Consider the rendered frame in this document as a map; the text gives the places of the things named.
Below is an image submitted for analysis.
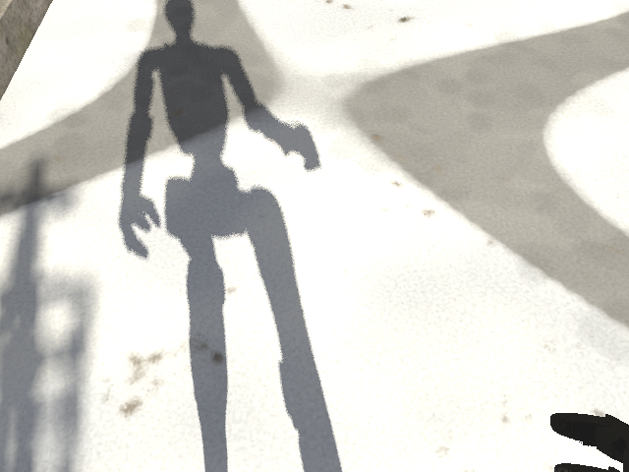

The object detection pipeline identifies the right robot hand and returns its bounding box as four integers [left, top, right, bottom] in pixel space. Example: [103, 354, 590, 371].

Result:
[550, 413, 629, 472]

